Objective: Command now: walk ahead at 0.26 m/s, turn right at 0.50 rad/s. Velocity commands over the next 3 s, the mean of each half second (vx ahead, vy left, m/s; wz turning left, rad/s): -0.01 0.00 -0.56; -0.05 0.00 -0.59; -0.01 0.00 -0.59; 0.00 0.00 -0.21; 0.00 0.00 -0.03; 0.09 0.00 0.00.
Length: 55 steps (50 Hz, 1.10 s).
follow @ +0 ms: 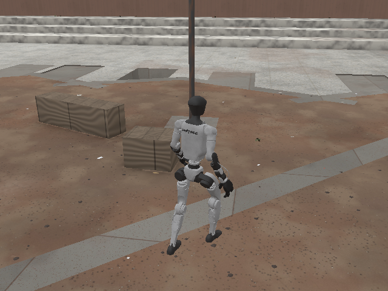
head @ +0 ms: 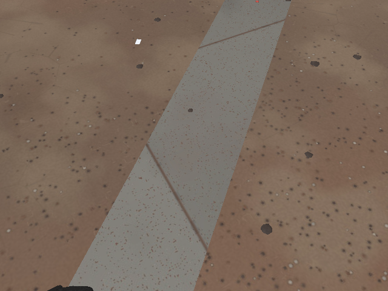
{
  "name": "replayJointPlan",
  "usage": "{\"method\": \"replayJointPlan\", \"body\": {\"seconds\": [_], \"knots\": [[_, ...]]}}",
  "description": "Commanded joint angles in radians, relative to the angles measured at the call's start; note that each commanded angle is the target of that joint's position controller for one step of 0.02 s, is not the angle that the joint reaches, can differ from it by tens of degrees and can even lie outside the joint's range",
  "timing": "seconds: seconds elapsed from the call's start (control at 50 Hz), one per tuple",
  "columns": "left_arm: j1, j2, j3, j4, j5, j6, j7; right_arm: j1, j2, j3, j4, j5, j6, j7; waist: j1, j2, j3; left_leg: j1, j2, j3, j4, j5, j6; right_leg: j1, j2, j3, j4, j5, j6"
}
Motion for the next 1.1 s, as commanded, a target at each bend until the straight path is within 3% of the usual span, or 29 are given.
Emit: {"method": "replayJointPlan", "body": {"seconds": [0.02, 0.04, 0.06, 0.08, 0.1, 0.12, 0.16, 0.22, 0.3, 0.36, 0.44, 0.48, 0.52, 0.54, 0.56, 0.58, 0.6, 0.62, 0.66, 0.7, 0.78, 0.88, 0.94, 0.98, 1.02, 1.04, 1.06, 1.08, 1.1], "knots": [[0.286, 0.299, 0.097, -0.007, 0.007, 0.003, 0.040, 0.029, -0.078, -0.008, -0.106, -0.047, -0.016, -0.006, 0.112, -0.168, -0.278, -0.438, 0.048, -0.050, 0.746, 0.202, -0.023, 0.700, -0.172, 0.287, 0.036, 0.620, -0.158], [0.256, 0.324, 0.093, -0.058, 0.020, 0.000, 0.038, 0.115, -0.068, 0.014, -0.127, -0.040, -0.040, 0.015, 0.077, -0.214, -0.503, -0.699, -0.113, -0.256, 1.049, -0.270, -0.062, 0.947, -0.397, 0.769, -0.040, 0.653, -0.397], [0.236, 0.259, 0.081, -0.084, 0.019, 0.009, 0.036, 0.004, -0.168, -0.011, -0.120, -0.006, -0.049, 0.026, 0.155, -0.032, -0.511, -0.719, -0.044, -0.374, 1.069, -0.195, -0.044, 0.883, -0.346, 0.649, -0.087, 0.628, -0.349], [0.164, 0.216, 0.070, -0.091, 0.007, 0.011, 0.039, -0.077, -0.163, -0.009, -0.154, 0.011, -0.046, 0.023, 0.134, -0.003, -0.362, -0.756, -0.009, -0.353, 1.003, -0.117, -0.032, 0.747, -0.297, 0.512, -0.097, 0.597, -0.297], [0.117, 0.183, 0.062, -0.092, -0.008, 0.016, 0.045, -0.094, -0.147, -0.008, -0.141, -0.003, -0.035, 0.007, 0.097, 0.075, -0.237, -0.758, 0.024, -0.333, 0.932, -0.065, -0.042, 0.586, -0.245, 0.429, -0.122, 0.557, -0.249], [0.092, 0.168, 0.058, -0.096, -0.009, 0.023, 0.053, -0.089, -0.153, -0.014, -0.142, -0.014, -0.017, -0.005, 0.069, 0.060, -0.185, -0.712, 0.040, -0.334, 0.876, -0.026, -0.051, 0.458, -0.220, 0.392, -0.149, 0.521, -0.233], [0.071, 0.175, 0.061, -0.104, 0.012, 0.034, 0.056, -0.052, -0.140, -0.015, -0.140, -0.015, 0.012, -0.010, 0.030, 0.003, -0.159, -0.609, 0.028, -0.328, 0.814, 0.003, -0.065, 0.299, -0.184, 0.354, -0.181, 0.530, -0.224], [0.069, 0.202, 0.068, -0.102, 0.011, 0.046, 0.073, -0.051, -0.110, -0.007, -0.140, -0.021, 0.028, -0.026, 0.026, -0.024, -0.202, -0.601, -0.008, -0.327, 0.716, 0.056, -0.093, 0.273, -0.166, 0.328, -0.159, 0.637, -0.207], [0.046, 0.207, 0.065, -0.109, 0.003, 0.081, 0.106, -0.097, -0.110, -0.009, -0.148, -0.020, 0.050, -0.035, 0.034, -0.052, -0.225, -0.613, -0.032, -0.354, 0.660, 0.140, -0.110, 0.268, -0.144, 0.363, -0.134, 0.481, -0.155], [0.038, 0.200, 0.063, -0.112, 0.005, 0.097, 0.123, -0.131, -0.099, -0.006, -0.156, -0.017, 0.049, -0.030, 0.047, -0.085, -0.207, -0.608, -0.040, -0.368, 0.575, 0.156, -0.109, 0.279, -0.135, 0.417, -0.126, 0.366, -0.128], [0.060, 0.197, 0.066, -0.108, 0.005, 0.108, 0.130, -0.139, -0.098, -0.006, -0.152, -0.009, 0.035, -0.013, 0.076, -0.132, -0.218, -0.562, -0.048, -0.386, 0.410, 0.116, -0.092, 0.378, -0.164, 0.519, -0.103, 0.414, -0.117], [0.059, 0.199, 0.069, -0.109, -0.006, 0.114, 0.125, -0.120, -0.107, -0.011, -0.145, 0.001, 0.026, 0.002, 0.080, -0.152, -0.221, -0.491, -0.055, -0.375, 0.286, 0.112, -0.072, 0.394, -0.156, 0.564, -0.107, 0.326, -0.104], [0.034, 0.197, 0.070, -0.115, -0.025, 0.124, 0.121, -0.059, -0.112, -0.024, -0.122, 0.007, 0.020, 0.017, 0.039, -0.153, -0.180, -0.348, -0.058, -0.333, 0.027, 0.248, -0.038, 0.322, -0.096, 0.566, -0.099, 0.113, -0.058], [0.067, 0.167, 0.065, -0.113, -0.029, 0.125, 0.119, -0.060, -0.157, -0.041, -0.119, -0.003, 0.022, 0.016, 0.056, -0.077, -0.144, -0.263, 0.047, -0.413, -0.072, 0.333, 0.004, 0.218, -0.013, 0.507, -0.030, -0.131, -0.007], [0.181, 0.111, 0.055, -0.104, -0.007, 0.120, 0.113, -0.115, -0.252, -0.061, -0.147, -0.024, 0.036, 0.008, 0.147, 0.230, -0.138, -0.180, 0.300, -0.647, -0.065, 0.619, 0.116, 0.058, 0.179, 0.329, 0.183, -0.539, 0.058], [0.123, 0.197, 0.084, -0.113, 0.000, 0.101, 0.112, -0.112, -0.237, -0.058, -0.164, -0.079, 0.036, 0.015, 0.080, 0.316, -0.121, -0.299, 0.410, -0.807, -0.128, 0.690, 0.269, -0.039, 0.203, 0.287, 0.445, -0.671, 0.110], [0.129, 0.256, 0.107, -0.090, -0.006, 0.101, 0.114, -0.181, -0.198, -0.046, -0.191, -0.084, 0.030, 0.013, 0.103, 0.215, -0.092, -0.339, 0.367, -0.714, -0.129, 0.619, 0.258, -0.027, 0.158, 0.290, 0.612, -0.592, 0.117], [0.146, 0.249, 0.110, -0.064, -0.009, 0.112, 0.119, -0.237, -0.154, -0.037, -0.197, -0.060, 0.029, 0.009, 0.122, 0.170, -0.071, -0.349, 0.288, -0.603, -0.112, 0.533, 0.203, -0.032, 0.150, 0.269, 0.673, -0.504, 0.123], [0.180, 0.198, 0.100, -0.038, -0.009, 0.139, 0.127, -0.270, -0.101, -0.016, -0.215, -0.023, 0.033, -0.003, 0.115, 0.158, -0.049, -0.327, 0.214, -0.481, -0.105, 0.418, 0.168, -0.052, 0.140, 0.248, 0.804, -0.410, 0.158], [0.149, 0.182, 0.093, -0.061, -0.021, 0.136, 0.125, -0.245, -0.085, -0.005, -0.221, -0.026, 0.042, -0.017, 0.086, 0.187, -0.033, -0.294, 0.184, -0.415, -0.122, 0.367, 0.182, -0.074, 0.130, 0.190, 0.828, -0.362, 0.184], [0.087, 0.160, 0.082, -0.099, -0.028, 0.124, 0.125, -0.139, -0.118, -0.016, -0.209, -0.033, 0.051, -0.035, 0.010, 0.220, -0.056, -0.090, 0.232, -0.422, -0.120, 0.361, 0.222, -0.120, 0.073, 0.159, 0.619, -0.372, 0.215], [0.109, 0.122, 0.062, -0.115, -0.016, 0.122, 0.101, -0.177, -0.165, -0.040, -0.217, -0.026, 0.053, -0.024, 0.010, 0.233, -0.071, -0.139, 0.272, -0.371, -0.136, 0.335, 0.236, 0.042, -0.013, 0.071, 0.380, -0.448, 0.195], [0.127, 0.123, 0.059, -0.119, -0.015, 0.122, 0.082, -0.190, -0.186, -0.052, -0.211, -0.017, 0.055, -0.011, 0.016, 0.225, -0.080, -0.195, 0.286, -0.331, -0.129, 0.364, 0.241, 0.152, -0.019, 0.017, 0.242, -0.438, 0.152], [0.170, 0.126, 0.062, -0.111, -0.015, 0.126, 0.069, -0.205, -0.196, -0.056, -0.205, -0.003, 0.055, -0.006, 0.044, 0.212, -0.092, -0.219, 0.298, -0.311, -0.101, 0.398, 0.227, 0.228, -0.018, -0.003, 0.116, -0.371, 0.110], [0.268, 0.136, 0.072, -0.071, -0.012, 0.128, 0.063, -0.201, -0.174, -0.054, -0.183, 0.014, 0.056, -0.004, 0.093, 0.168, -0.104, -0.308, 0.267, -0.232, 0.005, 0.400, 0.148, 0.390, 0.019, -0.026, -0.099, -0.213, 0.042], [0.301, 0.179, 0.087, -0.065, -0.010, 0.128, 0.071, -0.160, -0.127, -0.045, -0.164, 0.007, 0.055, 0.004, 0.091, 0.024, -0.086, -0.456, 0.202, -0.138, 0.179, 0.248, 0.053, 0.500, -0.048, 0.124, -0.185, -0.097, -0.010], [0.291, 0.298, 0.108, -0.100, -0.016, 0.124, 0.090, -0.155, -0.061, -0.023, -0.208, -0.050, 0.054, 0.016, 0.044, -0.302, -0.066, -0.747, 0.046, -0.060, 0.494, -0.198, -0.062, 0.582, -0.321, 0.506, -0.178, 0.228, -0.146], [0.270, 0.302, 0.104, -0.130, 0.039, 0.096, 0.079, -0.301, -0.111, -0.040, -0.253, -0.030, 0.045, 0.001, 0.139, -0.224, -0.082, -0.766, -0.006, -0.247, 0.658, -0.228, -0.057, 0.403, -0.388, 0.601, -0.251, 0.095, -0.280], [0.195, 0.270, 0.092, -0.131, 0.047, 0.073, 0.076, -0.323, -0.141, -0.050, -0.253, -0.009, 0.047, -0.005, 0.101, -0.147, -0.036, -0.766, 0.016, -0.290, 0.717, -0.114, -0.034, 0.368, -0.322, 0.508, -0.280, -0.048, -0.228]]}}
Next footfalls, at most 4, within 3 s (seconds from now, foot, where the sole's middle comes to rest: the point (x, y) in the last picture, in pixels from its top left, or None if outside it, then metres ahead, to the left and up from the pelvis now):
0.54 left None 0.19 0.16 -0.76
1.04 right None -0.02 -0.01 -0.76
1.54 left None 0.16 0.12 -0.76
1.86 right None -0.07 0.00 -0.76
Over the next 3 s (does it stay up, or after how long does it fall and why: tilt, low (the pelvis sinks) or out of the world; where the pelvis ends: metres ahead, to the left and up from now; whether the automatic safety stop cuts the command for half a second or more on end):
stays up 0.06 0.06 0.01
